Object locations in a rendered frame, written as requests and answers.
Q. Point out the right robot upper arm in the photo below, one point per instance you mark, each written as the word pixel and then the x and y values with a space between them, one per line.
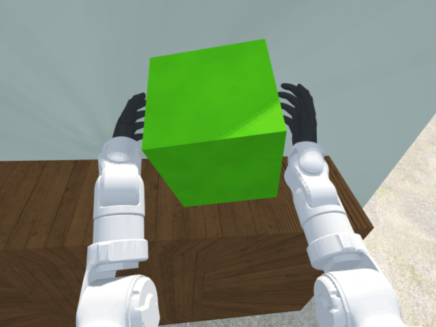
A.
pixel 356 298

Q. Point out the right robot forearm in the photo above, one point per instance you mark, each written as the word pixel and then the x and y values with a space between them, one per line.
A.
pixel 333 245

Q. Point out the left robot forearm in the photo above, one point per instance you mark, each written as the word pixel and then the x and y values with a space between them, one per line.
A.
pixel 118 213

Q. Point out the carton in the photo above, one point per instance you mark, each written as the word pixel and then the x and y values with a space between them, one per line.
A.
pixel 213 125

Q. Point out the pedestal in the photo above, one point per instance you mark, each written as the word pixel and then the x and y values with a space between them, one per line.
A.
pixel 207 262

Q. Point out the left robot upper arm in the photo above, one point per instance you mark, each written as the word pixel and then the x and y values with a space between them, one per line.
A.
pixel 129 301

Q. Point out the robot right hand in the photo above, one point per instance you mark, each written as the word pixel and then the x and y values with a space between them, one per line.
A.
pixel 303 124

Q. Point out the robot left hand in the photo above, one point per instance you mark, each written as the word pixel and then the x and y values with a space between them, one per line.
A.
pixel 126 124

